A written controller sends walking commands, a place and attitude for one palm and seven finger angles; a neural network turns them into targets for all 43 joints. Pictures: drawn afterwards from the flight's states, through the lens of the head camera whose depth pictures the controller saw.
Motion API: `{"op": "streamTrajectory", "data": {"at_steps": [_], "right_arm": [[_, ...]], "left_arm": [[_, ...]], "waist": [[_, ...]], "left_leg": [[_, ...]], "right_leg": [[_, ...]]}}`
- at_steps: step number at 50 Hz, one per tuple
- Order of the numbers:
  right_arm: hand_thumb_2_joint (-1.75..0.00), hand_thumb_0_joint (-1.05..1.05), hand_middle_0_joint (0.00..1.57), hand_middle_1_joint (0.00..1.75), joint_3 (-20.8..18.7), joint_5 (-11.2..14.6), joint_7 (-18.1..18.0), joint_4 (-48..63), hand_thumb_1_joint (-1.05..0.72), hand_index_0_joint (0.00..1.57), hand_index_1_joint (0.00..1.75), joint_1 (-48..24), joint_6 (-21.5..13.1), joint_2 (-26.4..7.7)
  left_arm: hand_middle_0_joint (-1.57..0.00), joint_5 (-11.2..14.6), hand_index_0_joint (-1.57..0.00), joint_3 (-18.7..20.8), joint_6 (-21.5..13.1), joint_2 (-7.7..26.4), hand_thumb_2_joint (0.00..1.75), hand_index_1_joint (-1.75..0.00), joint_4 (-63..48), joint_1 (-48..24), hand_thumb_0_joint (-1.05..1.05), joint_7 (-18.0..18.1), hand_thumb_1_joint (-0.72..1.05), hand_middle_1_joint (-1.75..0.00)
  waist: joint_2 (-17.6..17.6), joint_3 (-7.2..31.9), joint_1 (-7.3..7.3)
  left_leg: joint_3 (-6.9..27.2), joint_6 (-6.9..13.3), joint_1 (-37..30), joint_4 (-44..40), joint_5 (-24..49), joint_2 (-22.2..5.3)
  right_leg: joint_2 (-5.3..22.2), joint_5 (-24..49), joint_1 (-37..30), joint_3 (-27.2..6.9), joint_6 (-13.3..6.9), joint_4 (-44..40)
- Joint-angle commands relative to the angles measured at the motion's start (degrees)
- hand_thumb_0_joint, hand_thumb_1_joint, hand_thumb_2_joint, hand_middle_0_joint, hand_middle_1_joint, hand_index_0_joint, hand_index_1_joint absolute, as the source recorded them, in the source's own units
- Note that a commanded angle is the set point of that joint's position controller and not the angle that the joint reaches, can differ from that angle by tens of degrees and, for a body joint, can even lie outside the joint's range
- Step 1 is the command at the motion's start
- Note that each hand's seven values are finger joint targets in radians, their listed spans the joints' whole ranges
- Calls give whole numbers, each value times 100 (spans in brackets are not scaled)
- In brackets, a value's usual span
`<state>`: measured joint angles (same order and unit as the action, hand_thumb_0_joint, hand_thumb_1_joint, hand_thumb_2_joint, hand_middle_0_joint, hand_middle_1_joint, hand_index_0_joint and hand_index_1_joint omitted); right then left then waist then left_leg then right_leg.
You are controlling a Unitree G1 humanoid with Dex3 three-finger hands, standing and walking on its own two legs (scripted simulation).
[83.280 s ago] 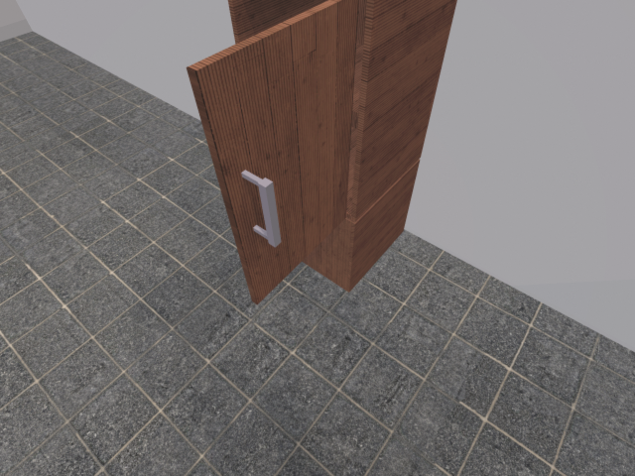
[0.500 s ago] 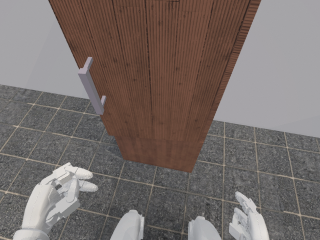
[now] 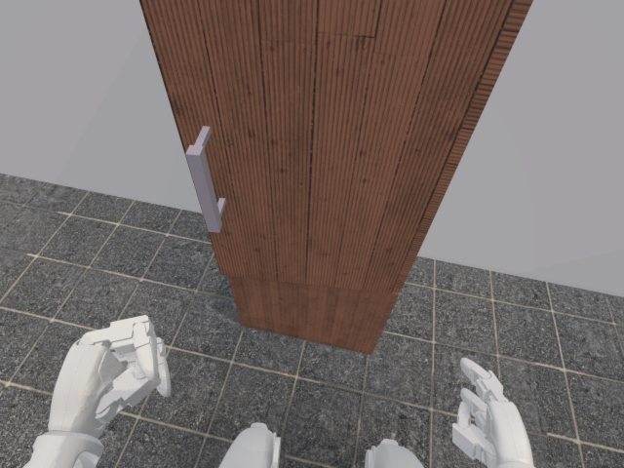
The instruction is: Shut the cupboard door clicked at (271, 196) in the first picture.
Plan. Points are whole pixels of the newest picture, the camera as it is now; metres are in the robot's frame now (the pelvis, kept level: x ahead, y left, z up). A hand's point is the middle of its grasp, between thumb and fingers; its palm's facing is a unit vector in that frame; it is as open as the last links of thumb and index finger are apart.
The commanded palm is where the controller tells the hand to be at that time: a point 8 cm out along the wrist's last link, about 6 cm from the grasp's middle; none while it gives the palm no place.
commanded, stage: raise the hand and make a fist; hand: left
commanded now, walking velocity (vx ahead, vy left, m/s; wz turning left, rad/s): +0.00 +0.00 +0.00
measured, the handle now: (210, 183) +0.48 +0.19 +0.07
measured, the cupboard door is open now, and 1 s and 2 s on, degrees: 7 7 7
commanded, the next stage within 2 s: bring the fist close to the handle in 0.58 s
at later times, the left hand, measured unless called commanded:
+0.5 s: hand (175, 343) +0.24 +0.17 +0.07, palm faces -0.02 -1.00 -0.05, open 3.1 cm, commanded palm +0.22 +0.23 +0.07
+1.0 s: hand (201, 310) +0.28 +0.16 +0.06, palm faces -0.09 -1.00 -0.03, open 3.1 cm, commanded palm +0.27 +0.22 +0.07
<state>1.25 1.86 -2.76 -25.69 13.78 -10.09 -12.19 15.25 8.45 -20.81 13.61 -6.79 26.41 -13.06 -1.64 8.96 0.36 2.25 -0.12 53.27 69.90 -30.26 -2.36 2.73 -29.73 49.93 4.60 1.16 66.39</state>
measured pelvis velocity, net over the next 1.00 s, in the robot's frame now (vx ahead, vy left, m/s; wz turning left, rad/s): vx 0.01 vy -0.02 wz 0.00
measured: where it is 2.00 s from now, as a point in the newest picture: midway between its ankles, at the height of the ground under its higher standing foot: outside the picture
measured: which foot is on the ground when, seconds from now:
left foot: down 0.00-1.00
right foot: down 0.00-1.00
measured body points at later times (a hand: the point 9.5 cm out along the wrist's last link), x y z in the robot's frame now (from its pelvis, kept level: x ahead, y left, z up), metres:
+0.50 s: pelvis +0.02 -0.01 +0.01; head +0.08 +0.00 +0.45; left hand +0.24 +0.23 +0.07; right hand +0.19 -0.26 -0.06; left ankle +0.04 +0.12 -0.64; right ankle +0.03 -0.14 -0.64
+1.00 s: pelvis +0.01 -0.02 +0.00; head +0.07 -0.02 +0.45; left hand +0.28 +0.21 +0.06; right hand +0.18 -0.26 -0.08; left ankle +0.04 +0.12 -0.64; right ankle +0.03 -0.14 -0.64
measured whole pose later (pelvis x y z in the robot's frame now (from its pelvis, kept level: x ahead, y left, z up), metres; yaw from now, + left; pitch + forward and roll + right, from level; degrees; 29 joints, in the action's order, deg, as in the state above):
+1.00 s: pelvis +0.01 -0.02 +0.00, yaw +0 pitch +15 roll -2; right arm 1.0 2.0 -3.3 -29.2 14.2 -8.9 -14.2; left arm 15.7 9.1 -17.7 14.7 6.0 7.8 -16.9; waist -2.0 7.8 -0.8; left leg 2.4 -1.6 53.6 68.8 -30.2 -3.0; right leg 2.0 -30.4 51.2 4.6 -0.2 66.8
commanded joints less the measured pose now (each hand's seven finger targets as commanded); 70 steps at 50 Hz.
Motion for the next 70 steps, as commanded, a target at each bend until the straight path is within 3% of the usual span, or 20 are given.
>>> {"op": "streamTrajectory", "data": {"at_steps": [1, 4, 6, 12, 16, 21, 25, 28, 31, 36, 40, 44, 48, 52, 53, 56, 60, 63, 66, 70], "right_arm": [[-90, 0, 20, 30, -370, -8, -147, 859, -90, 20, 30, -121, -304, -955], [-90, 0, 20, 30, -340, -47, -149, 874, -90, 20, 30, -172, -360, -861], [-90, 0, 20, 30, -325, -71, -144, 813, -90, 20, 30, -177, -368, -815], [-90, 0, 20, 30, -379, -11, -52, 695, -90, 20, 30, -94, -276, -877], [-90, 0, 20, 30, -420, 3, -92, 780, -90, 20, 30, -53, -256, -954], [-90, 0, 20, 30, -413, -83, -116, 738, -90, 20, 30, -99, -282, -824], [-90, 0, 20, 30, -407, -87, -44, 661, -90, 20, 30, -105, -244, -817], [-90, 0, 20, 30, -449, -44, -34, 673, -90, 20, 30, -30, -181, -882], [-90, 0, 20, 30, -454, -6, -61, 748, -90, 20, 30, -29, -143, -916], [-90, 0, 20, 30, -403, -70, -141, 713, -90, 20, 30, -86, -125, -862], [-90, 0, 20, 30, -345, -65, -132, 527, -90, 20, 30, -120, -198, -860], [-90, 0, 20, 30, -351, -7, -133, 491, -90, 20, 30, -56, -228, -964], [-90, 0, 20, 30, -370, 15, -132, 524, -90, 20, 30, 9, -176, -1009], [-90, 0, 20, 30, -352, -29, -115, 526, -90, 20, 30, -77, -94, -937], [-90, 0, 20, 30, -330, -35, -88, 494, -90, 20, 30, -80, -77, -898], [-90, 0, 20, 30, -358, -51, -63, 400, -90, 20, 30, -9, -34, -934], [-90, 0, 20, 30, -396, -37, -19, 268, -90, 20, 30, 84, 25, -1004], [-90, 0, 20, 30, -404, -21, -38, 237, -90, 20, 30, 133, 36, -1047], [-90, 0, 20, 30, -405, -13, -86, 169, -90, 20, 30, 132, 37, -1075], [-90, 0, 20, 30, -399, -45, -66, 68, -90, 20, 30, 87, 69, -1013]], "left_arm": [[-130, -6, -130, 327, -164, 926, 90, -150, -1022, -740, 0, -281, 90, -150], [-130, 185, -130, 746, -381, 1084, 90, -150, -1561, -855, 0, -196, 90, -150], [-130, 291, -130, 957, -468, 1115, 90, -150, -1601, -754, 0, -67, 90, -150], [-130, 171, -130, 197, -61, 396, 90, -150, -632, -297, 0, -236, 90, -150], [-130, 125, -130, 330, 132, 710, 90, -150, -661, -510, 0, -388, 90, -150], [-130, 291, -130, 958, -463, 1084, 90, -150, -1297, -772, 0, -118, 90, -150], [-130, 243, -130, 565, -645, 645, 90, -150, -960, -596, 0, -68, 90, -150], [-130, 186, -130, 293, -387, 486, 90, -150, -594, -386, 0, -279, 90, -150], [-130, 180, -130, 330, -125, 644, 90, -150, -593, -435, 0, -448, 90, -150], [-130, 315, -130, 932, -383, 1122, 90, -150, -1003, -1176, 0, -273, 90, -150], [-130, 257, -130, 671, -661, 832, 90, -150, -484, -2054, 0, -174, 90, -150], [-130, 182, -130, 216, -353, 622, 90, -150, -30, -2294, 0, -406, 90, -150], [-130, 123, -130, 386, 100, 886, 90, -150, 83, -2479, 0, -439, 90, -150], [-130, 140, -130, 914, 31, 1156, 90, -150, 76, -2829, 0, -76, 90, -150], [-130, 140, -130, 806, -26, 985, 90, -150, 211, -2956, 0, 10, 90, -150], [-130, 87, -130, 906, -231, 1021, 90, -150, 644, -3110, 0, 177, 90, -150], [-130, -84, -130, 493, -295, 794, 90, -150, 1156, -3516, 0, 6, 90, -150], [-130, -92, -130, 227, -258, 689, 90, -150, 1195, -4023, 0, -172, 90, -150], [-130, -40, -130, 517, -316, 986, 90, -150, 1229, -4504, 0, -144, 90, -150], [-130, -56, -130, 672, -473, 984, 90, -150, 1426, -4903, 0, 56, 90, -150]], "waist": [[-73, 553, -145], [-480, 1245, 69], [-434, 1368, 136], [-127, 828, -105], [124, 827, -113], [-141, 1315, 108], [-333, 1068, -22], [8, 1027, -110], [69, 1028, -103], [116, 1122, -62], [-102, 825, -222], [-204, 1111, -247], [-119, 1451, -152], [-47, 1546, -8], [-72, 1372, -52], [147, 1199, -88], [2, 1104, -227], [-18, 1299, -326], [-66, 1413, -292], [-120, 1659, -206]], "left_leg": [[107, 97, -652, -1427, 56, 252], [71, 71, -1116, -1416, 697, 255], [67, 58, -1155, -1382, 982, 254], [-1, 49, -970, -1383, 1120, 241], [-29, 100, -898, -1362, 1139, 265], [-84, 70, -1049, -1203, 1688, 278], [-120, 38, -1044, -1192, 1479, 264], [-151, 70, -919, -1162, 1434, 265], [-151, 106, -841, -1174, 1397, 288], [-163, 100, -727, -1008, 1430, 284], [-116, 72, -644, -959, 892, 245], [-119, 109, -769, -1070, 870, 258], [-117, 120, -967, -1236, 1133, 259], [-152, 93, -987, -1324, 1375, 260], [-147, 77, -989, -1361, 1291, 263], [-159, 80, -871, -1373, 1207, 253], [-176, 74, -982, -1424, 1083, 234], [-153, 100, -1118, -1427, 1144, 237], [-110, 100, -1169, -1440, 1172, 235], [-117, 68, -1317, -1469, 1337, 227]], "right_leg": [[-382, -95, -377, -114, -275, -1117], [-385, 454, -652, -75, -311, -968], [-417, 680, -811, -39, -315, -920], [-382, 945, -727, 3, -237, -1067], [-364, 968, -880, -84, -233, -1160], [-375, 1528, -1128, -136, -279, -898], [-359, 1342, -822, -100, -256, -902], [-341, 1385, -910, -166, -216, -1021], [-330, 1319, -1058, -255, -218, -1132], [-330, 1337, -1120, -364, -212, -1079], [-342, 560, -533, -353, -231, -1088], [-313, 600, -658, -371, -229, -1160], [-287, 1011, -999, -332, -210, -1183], [-294, 1289, -1218, -301, -218, -1118], [-298, 1199, -1120, -268, -218, -1145], [-312, 1064, -1088, -279, -213, -1198], [-291, 1055, -862, -269, -221, -1228], [-281, 1182, -899, -283, -213, -1247], [-302, 1144, -899, -260, -244, -1210], [-288, 1319, -940, -249, -242, -1129]]}}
